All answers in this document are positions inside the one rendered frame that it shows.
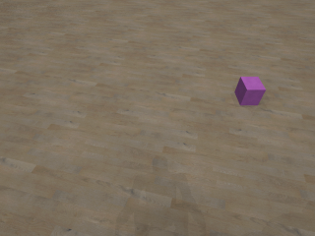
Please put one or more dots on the carton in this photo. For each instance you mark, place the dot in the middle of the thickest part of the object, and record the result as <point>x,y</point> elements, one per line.
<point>249,91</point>

